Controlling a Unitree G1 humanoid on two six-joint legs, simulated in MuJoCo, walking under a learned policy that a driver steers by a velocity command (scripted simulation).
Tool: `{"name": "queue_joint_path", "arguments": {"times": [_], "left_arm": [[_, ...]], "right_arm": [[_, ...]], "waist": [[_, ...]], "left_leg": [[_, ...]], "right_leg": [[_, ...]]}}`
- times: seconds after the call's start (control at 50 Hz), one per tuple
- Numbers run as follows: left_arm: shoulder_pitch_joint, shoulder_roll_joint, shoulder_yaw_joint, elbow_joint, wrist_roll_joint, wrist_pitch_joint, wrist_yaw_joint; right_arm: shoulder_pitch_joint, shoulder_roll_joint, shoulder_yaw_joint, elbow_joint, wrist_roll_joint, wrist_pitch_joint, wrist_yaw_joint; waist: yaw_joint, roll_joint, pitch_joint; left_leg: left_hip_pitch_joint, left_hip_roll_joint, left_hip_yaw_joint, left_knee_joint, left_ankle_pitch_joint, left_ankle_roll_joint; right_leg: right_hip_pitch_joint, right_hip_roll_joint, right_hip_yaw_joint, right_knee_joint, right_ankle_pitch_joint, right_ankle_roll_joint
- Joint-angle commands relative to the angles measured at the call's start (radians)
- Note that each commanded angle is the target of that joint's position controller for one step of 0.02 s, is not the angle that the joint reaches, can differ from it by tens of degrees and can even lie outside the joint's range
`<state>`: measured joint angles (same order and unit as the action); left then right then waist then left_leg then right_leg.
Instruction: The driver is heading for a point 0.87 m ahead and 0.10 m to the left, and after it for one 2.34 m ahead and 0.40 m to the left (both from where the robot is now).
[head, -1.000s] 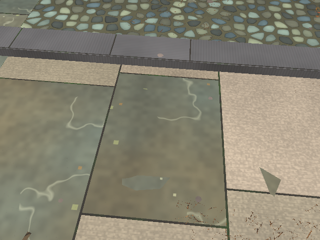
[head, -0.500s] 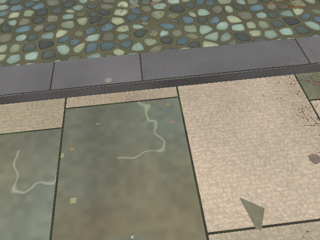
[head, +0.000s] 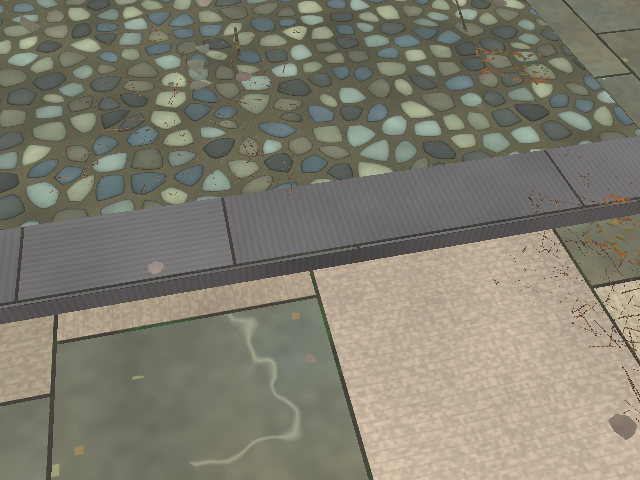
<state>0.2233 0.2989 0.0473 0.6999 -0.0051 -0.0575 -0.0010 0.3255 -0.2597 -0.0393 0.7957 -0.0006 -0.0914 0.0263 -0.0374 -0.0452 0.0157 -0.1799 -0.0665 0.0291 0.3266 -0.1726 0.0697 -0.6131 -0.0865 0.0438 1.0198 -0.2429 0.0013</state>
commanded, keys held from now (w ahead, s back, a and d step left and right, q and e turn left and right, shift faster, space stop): w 0.32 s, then w+q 0.64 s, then w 0.04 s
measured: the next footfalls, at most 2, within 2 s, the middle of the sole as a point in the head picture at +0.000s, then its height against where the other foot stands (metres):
right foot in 0.28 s outside the picture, level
left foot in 0.84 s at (255, 426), level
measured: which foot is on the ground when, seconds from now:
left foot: down 0.00-0.30, up 0.32-0.82, down 0.84-1.00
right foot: up 0.00-0.26, down 0.28-0.84, up 0.86-1.00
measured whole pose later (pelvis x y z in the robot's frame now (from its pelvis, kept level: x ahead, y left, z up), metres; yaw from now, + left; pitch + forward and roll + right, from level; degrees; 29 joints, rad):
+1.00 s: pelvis +0.55 +0.04 -0.01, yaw +19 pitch +2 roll +0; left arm 0.18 0.30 0.05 0.76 0.00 -0.11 0.00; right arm 0.25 -0.29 -0.07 0.71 0.01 -0.05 0.03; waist -0.02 -0.02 0.05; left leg -0.31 -0.10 -0.02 0.45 -0.16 0.10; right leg -0.48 -0.07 0.05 1.15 -0.36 0.01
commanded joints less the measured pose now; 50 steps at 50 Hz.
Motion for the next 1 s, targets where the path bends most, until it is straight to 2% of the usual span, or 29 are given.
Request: {"name": "queue_joint_path", "arguments": {"times": [0.02, 0.1, 0.16, 0.2, 0.24, 0.26, 0.28, 0.3, 0.32, 0.34, 0.36, 0.38, 0.4, 0.44, 0.5, 0.54, 0.62, 0.72, 0.78, 0.8, 0.82, 0.84, 0.86, 0.88, 0.9, 0.92, 0.94, 0.96, 1.0], "left_arm": [[-0.036, 0.039, 0.008, -0.072, 0.006, -0.013, 0.002], [-0.173, 0.015, -0.002, -0.102, -0.004, -0.028, -0.014], [-0.252, 0.022, 0.000, -0.131, -0.012, -0.036, -0.031], [-0.274, 0.033, 0.004, -0.146, -0.013, -0.041, -0.043], [-0.226, 0.058, 0.014, -0.139, -0.009, -0.044, -0.047], [-0.138, 0.081, 0.028, -0.116, -0.005, -0.044, -0.043], [0.012, 0.129, 0.051, -0.073, -0.001, -0.043, -0.034], [0.203, 0.205, 0.071, -0.042, 0.010, -0.037, -0.021], [0.218, 0.250, 0.077, -0.024, 0.008, -0.034, -0.027], [0.212, 0.146, 0.054, -0.035, -0.002, -0.030, -0.024], [0.146, 0.118, 0.042, -0.038, -0.001, -0.030, -0.019], [0.083, 0.105, 0.036, -0.040, 0.005, -0.031, -0.018], [0.038, 0.079, 0.030, -0.039, 0.011, -0.035, -0.021], [0.002, 0.058, 0.028, -0.027, 0.018, -0.053, -0.025], [-0.002, 0.079, 0.038, 0.008, 0.020, -0.069, -0.020], [0.011, 0.090, 0.042, 0.028, 0.024, -0.068, -0.011], [0.023, 0.114, 0.046, 0.053, 0.017, -0.059, 0.002], [0.100, 0.147, 0.059, 0.105, -0.004, -0.025, 0.009], [0.074, 0.183, 0.070, 0.103, -0.011, -0.001, 0.021], [0.063, 0.195, 0.074, 0.099, -0.012, 0.007, 0.027], [0.046, 0.195, 0.072, 0.094, -0.014, 0.015, 0.033], [0.052, 0.171, 0.059, 0.079, -0.004, 0.011, 0.038], [0.147, 0.019, 0.011, 0.026, 0.032, -0.017, 0.020], [0.075, 0.073, 0.012, 0.020, 0.003, -0.060, 0.003], [-0.027, 0.126, 0.026, -0.013, -0.034, -0.084, -0.009], [-0.052, 0.118, 0.020, -0.020, -0.029, -0.096, -0.007], [-0.059, 0.119, 0.025, -0.012, -0.003, -0.097, 0.001], [-0.045, 0.131, 0.033, -0.009, 0.011, -0.087, 0.003], [-0.004, 0.109, 0.032, 0.000, 0.017, -0.061, 0.000]], "right_arm": [[-0.041, -0.163, -0.039, -0.055, 0.007, -0.014, -0.010], [0.029, -0.181, -0.040, -0.017, 0.018, -0.001, -0.017], [0.080, -0.188, -0.041, 0.014, 0.022, 0.014, -0.019], [0.091, -0.196, -0.045, 0.029, 0.023, 0.026, -0.023], [0.077, -0.214, -0.051, 0.033, 0.023, 0.036, -0.030], [0.056, -0.221, -0.053, 0.031, 0.024, 0.041, -0.033], [0.050, -0.202, -0.044, 0.025, 0.018, 0.043, -0.035], [0.052, -0.148, -0.020, -0.006, -0.010, 0.038, -0.038], [0.190, -0.040, 0.010, -0.011, 0.001, 0.017, -0.027], [0.115, -0.153, -0.014, 0.003, 0.025, 0.002, -0.020], [0.015, -0.189, -0.027, -0.028, 0.046, -0.007, -0.015], [-0.032, -0.174, -0.025, -0.035, 0.042, -0.007, -0.019], [-0.049, -0.163, -0.029, -0.036, 0.028, 0.000, -0.021], [0.006, -0.129, -0.029, -0.018, 0.029, 0.027, -0.022], [-0.019, -0.098, -0.029, -0.028, 0.026, 0.052, -0.029], [-0.064, -0.094, -0.030, -0.043, 0.022, 0.053, -0.028], [-0.179, -0.070, -0.020, -0.076, 0.019, 0.040, -0.004], [-0.316, -0.063, -0.014, -0.156, 0.020, 0.039, 0.026], [-0.285, -0.097, -0.032, -0.182, 0.020, 0.043, 0.038], [-0.212, -0.122, -0.047, -0.172, 0.020, 0.046, 0.037], [-0.072, -0.165, -0.073, -0.140, 0.023, 0.047, 0.030], [0.101, -0.241, -0.109, -0.099, 0.023, 0.054, 0.012], [0.102, -0.354, -0.129, -0.097, 0.031, 0.053, 0.000], [0.125, -0.288, -0.106, -0.129, 0.022, 0.039, 0.002], [0.092, -0.232, -0.091, -0.125, 0.012, 0.029, 0.002], [0.031, -0.204, -0.083, -0.132, 0.017, 0.023, 0.001], [-0.040, -0.175, -0.074, -0.146, 0.018, 0.023, 0.000], [-0.082, -0.147, -0.063, -0.164, 0.008, 0.022, -0.004], [-0.106, -0.142, -0.059, -0.172, 0.004, 0.020, -0.010]], "waist": [[0.017, 0.106, 0.000], [-0.039, 0.104, 0.022], [-0.062, 0.106, 0.045], [-0.052, 0.113, 0.049], [-0.011, 0.130, 0.017], [0.046, 0.133, -0.038], [0.116, 0.116, -0.142], [0.179, -0.007, -0.306], [0.100, -0.269, -0.419], [0.151, -0.144, -0.358], [0.146, -0.088, -0.206], [0.113, -0.009, -0.129], [0.085, 0.003, -0.071], [0.036, -0.041, -0.055], [0.021, -0.022, -0.004], [0.030, -0.009, 0.013], [0.073, 0.002, 0.040], [0.120, 0.014, 0.079], [0.071, -0.030, 0.024], [0.026, -0.047, -0.025], [-0.055, -0.034, -0.098], [-0.133, 0.037, -0.192], [-0.022, 0.313, -0.264], [-0.078, 0.217, -0.408], [-0.098, 0.164, -0.279], [-0.057, 0.092, -0.183], [-0.013, 0.049, -0.119], [0.023, 0.060, -0.097], [0.055, 0.073, -0.082]], "left_leg": [[0.038, 0.254, -0.186, -0.182, 0.259, 0.164], [0.060, 0.231, -0.121, -0.178, 0.246, 0.131], [0.146, 0.273, -0.142, -0.147, 0.243, 0.128], [0.215, 0.305, -0.156, -0.108, 0.289, 0.116], [0.253, 0.313, -0.152, -0.033, 0.448, 0.095], [0.243, 0.289, -0.125, 0.068, 0.609, 0.079], [0.169, 0.241, -0.086, 0.247, 0.651, 0.051], [-0.050, 0.176, -0.044, 0.569, 0.341, 0.014], [-0.430, 0.003, -0.074, 0.871, -0.377, -0.038], [-0.544, 0.055, -0.178, 0.966, -0.404, -0.030], [-0.589, 0.096, -0.157, 0.964, -0.310, -0.024], [-0.554, 0.141, -0.133, 0.919, -0.223, -0.030], [-0.523, 0.166, -0.129, 0.868, -0.170, -0.040], [-0.426, 0.194, -0.139, 0.831, -0.110, -0.055], [-0.464, 0.197, -0.152, 0.773, -0.031, -0.079], [-0.512, 0.192, -0.163, 0.688, 0.070, -0.087], [-0.476, 0.177, -0.092, 0.450, 0.261, -0.077], [-0.540, 0.160, -0.031, 0.313, 0.187, -0.035], [-0.432, 0.093, 0.046, 0.297, 0.036, 0.017], [-0.331, 0.052, 0.074, 0.299, -0.010, 0.040], [-0.136, 0.009, 0.084, 0.243, 0.025, 0.074], [0.174, 0.060, -0.048, 0.208, 0.058, 0.126], [0.526, 0.323, -0.593, 0.149, -0.063, 0.306], [0.617, 0.402, -0.878, 0.002, -0.163, 0.368], [0.541, 0.371, -0.726, -0.021, -0.101, 0.310], [0.394, 0.327, -0.596, -0.021, -0.013, 0.271], [0.249, 0.291, -0.507, -0.033, 0.095, 0.245], [0.151, 0.266, -0.451, -0.055, 0.189, 0.236], [0.053, 0.251, -0.385, -0.089, 0.303, 0.240]], "right_leg": [[-0.067, -0.033, 0.004, -0.149, 0.151, 0.021], [-0.004, 0.005, -0.031, -0.381, 0.331, 0.016], [-0.020, 0.022, -0.030, -0.457, 0.321, -0.002], [-0.028, 0.031, -0.027, -0.494, 0.252, -0.027], [0.061, 0.058, -0.045, -0.522, 0.177, -0.057], [0.197, 0.088, -0.074, -0.550, 0.178, -0.081], [0.431, 0.080, -0.070, -0.546, 0.214, -0.116], [0.751, -0.121, 0.155, -0.499, 0.273, -0.186], [1.037, -0.312, 0.618, -0.611, 0.048, -0.340], [0.995, -0.293, 0.634, -0.677, -0.092, -0.302], [0.858, -0.267, 0.477, -0.703, -0.054, -0.261], [0.718, -0.229, 0.370, -0.732, 0.048, -0.239], [0.613, -0.194, 0.288, -0.768, 0.122, -0.229], [0.501, -0.162, 0.186, -0.834, 0.179, -0.221], [0.446, -0.161, 0.067, -0.890, 0.270, -0.222], [0.471, -0.153, 0.000, -0.900, 0.316, -0.212], [0.499, -0.123, -0.131, -0.915, 0.333, -0.172], [0.685, -0.186, -0.179, -0.854, 0.409, -0.156], [0.747, -0.198, -0.220, -0.700, 0.795, -0.121], [0.742, -0.190, -0.234, -0.584, 0.946, -0.108], [0.682, -0.159, -0.260, -0.393, 0.978, -0.081], [0.466, -0.118, -0.262, -0.113, 0.751, -0.039], [-0.011, 0.087, -0.212, 0.249, -0.198, 0.029], [-0.142, 0.133, 0.033, 0.386, -0.357, 0.020], [-0.223, 0.075, 0.063, 0.374, -0.263, -0.004], [-0.198, 0.031, 0.054, 0.287, -0.175, -0.018], [-0.138, 0.000, 0.046, 0.195, -0.130, -0.012], [-0.063, -0.020, 0.051, 0.146, -0.100, -0.005], [-0.001, -0.030, 0.029, 0.082, -0.068, 0.022]]}}
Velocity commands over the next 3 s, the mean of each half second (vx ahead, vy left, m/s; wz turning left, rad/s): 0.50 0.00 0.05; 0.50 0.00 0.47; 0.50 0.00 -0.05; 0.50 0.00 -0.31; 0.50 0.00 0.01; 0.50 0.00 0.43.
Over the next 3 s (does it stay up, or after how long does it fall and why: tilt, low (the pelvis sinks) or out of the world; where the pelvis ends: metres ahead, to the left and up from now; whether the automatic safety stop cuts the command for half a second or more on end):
stays up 1.62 0.21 0.06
